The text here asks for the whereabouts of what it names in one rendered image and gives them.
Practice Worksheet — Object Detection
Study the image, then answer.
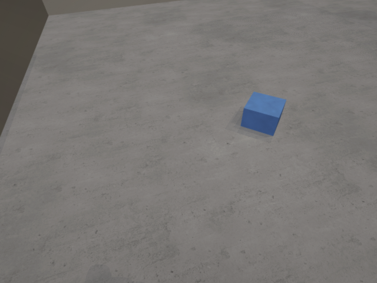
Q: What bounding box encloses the carton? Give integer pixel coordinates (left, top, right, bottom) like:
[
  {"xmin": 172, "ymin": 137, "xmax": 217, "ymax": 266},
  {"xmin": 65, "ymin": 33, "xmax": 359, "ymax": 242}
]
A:
[{"xmin": 241, "ymin": 92, "xmax": 286, "ymax": 136}]

